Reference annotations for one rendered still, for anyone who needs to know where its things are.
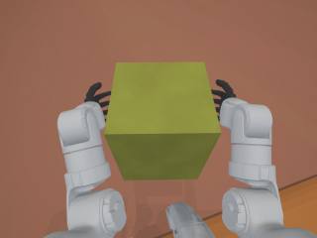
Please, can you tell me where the carton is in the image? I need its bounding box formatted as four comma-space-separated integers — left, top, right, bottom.
104, 61, 222, 180

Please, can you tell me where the right robot hand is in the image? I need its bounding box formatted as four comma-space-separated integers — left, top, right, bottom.
211, 79, 236, 121

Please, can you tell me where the robot right forearm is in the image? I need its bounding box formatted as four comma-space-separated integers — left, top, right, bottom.
219, 97, 283, 218

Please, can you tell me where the robot left upper arm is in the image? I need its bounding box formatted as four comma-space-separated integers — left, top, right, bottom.
44, 188, 127, 238

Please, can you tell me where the left robot hand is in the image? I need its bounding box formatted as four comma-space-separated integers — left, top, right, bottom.
84, 82, 112, 123

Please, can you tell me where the robot right thigh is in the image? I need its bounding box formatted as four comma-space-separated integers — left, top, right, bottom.
165, 201, 216, 238

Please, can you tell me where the robot left forearm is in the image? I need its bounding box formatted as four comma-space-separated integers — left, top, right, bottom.
56, 101, 111, 228

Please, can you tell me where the robot right upper arm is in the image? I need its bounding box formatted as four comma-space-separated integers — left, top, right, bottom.
222, 187, 317, 238

